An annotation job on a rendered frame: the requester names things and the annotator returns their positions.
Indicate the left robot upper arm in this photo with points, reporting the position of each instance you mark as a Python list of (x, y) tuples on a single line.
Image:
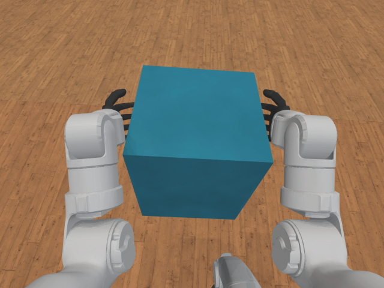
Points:
[(96, 252)]

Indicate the carton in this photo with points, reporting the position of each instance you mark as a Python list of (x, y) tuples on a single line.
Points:
[(197, 144)]

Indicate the right robot upper arm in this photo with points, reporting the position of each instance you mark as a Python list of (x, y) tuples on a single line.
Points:
[(313, 253)]

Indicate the left robot hand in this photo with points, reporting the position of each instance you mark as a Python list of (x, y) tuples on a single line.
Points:
[(111, 100)]

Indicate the robot left forearm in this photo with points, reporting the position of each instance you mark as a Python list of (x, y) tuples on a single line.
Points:
[(91, 141)]

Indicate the robot right forearm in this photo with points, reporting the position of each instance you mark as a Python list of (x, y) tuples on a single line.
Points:
[(309, 144)]

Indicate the robot right thigh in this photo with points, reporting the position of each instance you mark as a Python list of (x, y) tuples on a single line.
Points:
[(232, 272)]

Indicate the right robot hand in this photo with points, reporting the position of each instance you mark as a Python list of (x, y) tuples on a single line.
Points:
[(281, 105)]

